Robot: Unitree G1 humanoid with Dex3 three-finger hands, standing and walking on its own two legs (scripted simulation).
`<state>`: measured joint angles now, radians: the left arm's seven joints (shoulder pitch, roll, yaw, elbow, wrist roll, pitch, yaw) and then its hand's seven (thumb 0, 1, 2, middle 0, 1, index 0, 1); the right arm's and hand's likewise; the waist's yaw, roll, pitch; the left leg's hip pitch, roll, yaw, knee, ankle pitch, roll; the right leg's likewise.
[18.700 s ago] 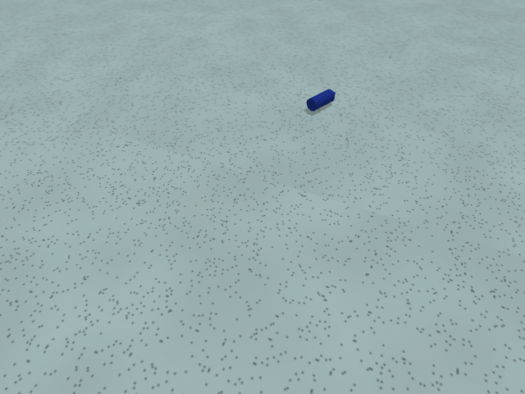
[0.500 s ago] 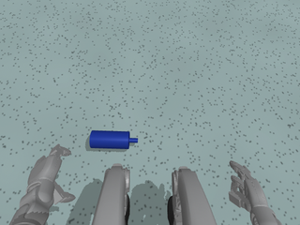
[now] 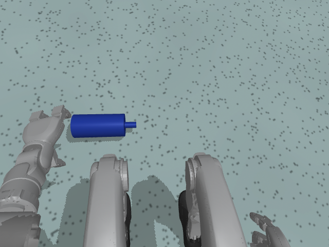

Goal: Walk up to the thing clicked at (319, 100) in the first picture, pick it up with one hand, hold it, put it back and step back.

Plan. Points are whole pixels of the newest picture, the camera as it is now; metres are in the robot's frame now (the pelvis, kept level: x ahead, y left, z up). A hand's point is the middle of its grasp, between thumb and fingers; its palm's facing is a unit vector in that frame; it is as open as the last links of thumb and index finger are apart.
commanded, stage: rise first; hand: left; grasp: from above
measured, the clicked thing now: (105, 125) +0.48 +0.21 -0.36
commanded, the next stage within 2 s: none
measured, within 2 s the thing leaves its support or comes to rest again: neither
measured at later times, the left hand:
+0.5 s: hand (68, 132) +0.41 +0.29 -0.21, palm faces -0.46 -0.07 -0.89, open 14.2 cm
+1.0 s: hand (74, 128) +0.43 +0.28 -0.24, palm faces -0.44 -0.04 -0.90, open 14.1 cm
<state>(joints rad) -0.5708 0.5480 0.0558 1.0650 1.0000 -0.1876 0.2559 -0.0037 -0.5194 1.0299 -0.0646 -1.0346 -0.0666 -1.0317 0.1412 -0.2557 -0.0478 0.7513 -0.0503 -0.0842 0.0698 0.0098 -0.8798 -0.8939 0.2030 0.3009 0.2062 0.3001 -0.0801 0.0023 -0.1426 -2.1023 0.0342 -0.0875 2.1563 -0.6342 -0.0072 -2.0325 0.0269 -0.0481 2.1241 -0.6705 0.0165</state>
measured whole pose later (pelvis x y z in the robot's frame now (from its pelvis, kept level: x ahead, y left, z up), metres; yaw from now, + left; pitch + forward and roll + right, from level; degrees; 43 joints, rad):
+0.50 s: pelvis +0.00 +0.00 -0.05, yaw -1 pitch +33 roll -6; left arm -0.75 0.61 0.06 1.27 1.21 -0.23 0.38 0.00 -0.54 1.02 -0.07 -1.00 -0.07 -0.99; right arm 0.11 -0.24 -0.02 0.78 -0.11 -0.05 0.11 0.01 -0.91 -0.90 0.20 0.30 0.21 0.30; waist -0.13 -0.02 -0.11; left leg -2.25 0.03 -0.11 2.31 -0.65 0.00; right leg -2.17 0.03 -0.06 2.27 -0.69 0.03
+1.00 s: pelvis +0.01 +0.00 -0.07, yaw -2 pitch +33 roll -6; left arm -0.80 0.65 0.08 1.34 1.26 -0.24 0.45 0.00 -0.52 1.00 -0.07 -1.02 -0.08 -1.01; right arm 0.11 -0.25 -0.01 0.79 -0.14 -0.05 0.12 0.00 -0.91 -0.90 0.20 0.30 0.21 0.30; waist -0.16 -0.03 -0.08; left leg -2.29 0.04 -0.12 2.37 -0.67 -0.02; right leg -2.22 0.04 -0.07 2.33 -0.70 0.02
